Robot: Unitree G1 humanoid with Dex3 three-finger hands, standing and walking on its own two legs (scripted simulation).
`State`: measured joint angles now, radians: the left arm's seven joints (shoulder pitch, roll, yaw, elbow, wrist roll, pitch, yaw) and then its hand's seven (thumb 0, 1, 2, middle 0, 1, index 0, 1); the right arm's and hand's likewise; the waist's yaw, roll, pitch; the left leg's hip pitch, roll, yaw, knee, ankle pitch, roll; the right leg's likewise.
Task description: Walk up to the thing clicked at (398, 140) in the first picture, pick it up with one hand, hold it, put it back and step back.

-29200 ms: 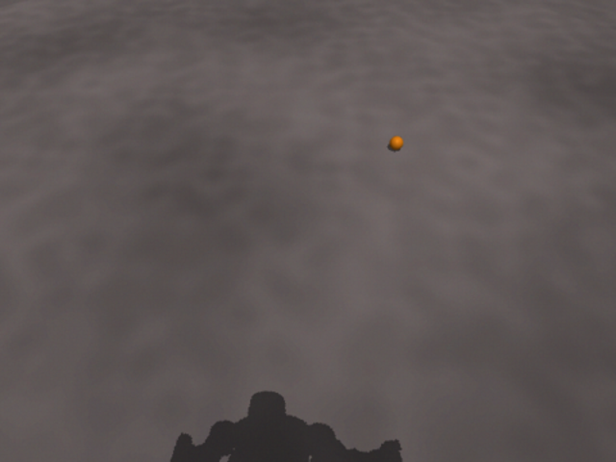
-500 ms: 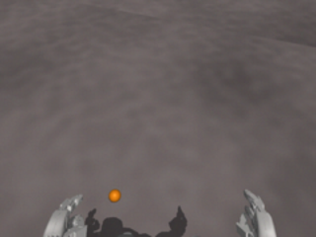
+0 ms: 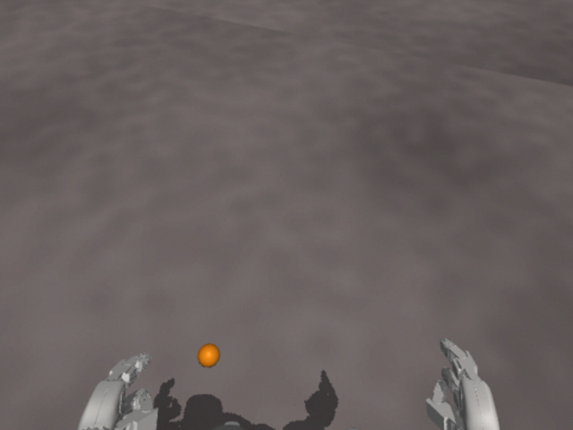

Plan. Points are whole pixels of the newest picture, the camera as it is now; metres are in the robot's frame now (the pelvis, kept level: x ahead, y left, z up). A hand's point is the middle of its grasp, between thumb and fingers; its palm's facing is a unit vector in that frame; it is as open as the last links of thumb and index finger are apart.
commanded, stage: home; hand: left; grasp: from above
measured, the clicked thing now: (209, 355) +0.45 +0.25 -0.68
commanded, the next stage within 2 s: stand in 0.86 s
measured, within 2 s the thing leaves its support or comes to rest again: neither
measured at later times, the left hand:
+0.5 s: hand (155, 411) +0.17 +0.18 -0.04, palm faces +0.04 -0.98 -0.21, open 7.4 cm
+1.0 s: hand (154, 412) +0.17 +0.18 -0.05, palm faces +0.02 -0.96 -0.27, open 7.4 cm
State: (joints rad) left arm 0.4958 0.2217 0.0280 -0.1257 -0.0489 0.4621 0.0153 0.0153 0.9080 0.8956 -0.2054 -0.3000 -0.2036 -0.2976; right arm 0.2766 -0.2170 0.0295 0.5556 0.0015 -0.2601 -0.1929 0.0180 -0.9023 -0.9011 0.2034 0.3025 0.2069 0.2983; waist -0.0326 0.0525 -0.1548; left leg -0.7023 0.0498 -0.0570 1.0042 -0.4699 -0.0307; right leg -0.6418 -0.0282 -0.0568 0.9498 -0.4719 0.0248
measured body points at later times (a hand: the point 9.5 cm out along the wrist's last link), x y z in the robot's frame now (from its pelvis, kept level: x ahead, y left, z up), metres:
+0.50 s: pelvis +0.01 +0.00 +0.00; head +0.03 +0.00 +0.45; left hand +0.16 +0.23 -0.03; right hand +0.17 -0.25 -0.07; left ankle +0.02 +0.13 -0.68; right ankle +0.00 -0.14 -0.68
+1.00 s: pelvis +0.00 +0.00 +0.00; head +0.02 +0.00 +0.45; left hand +0.16 +0.23 -0.03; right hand +0.16 -0.25 -0.07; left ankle +0.02 +0.13 -0.68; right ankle +0.00 -0.14 -0.68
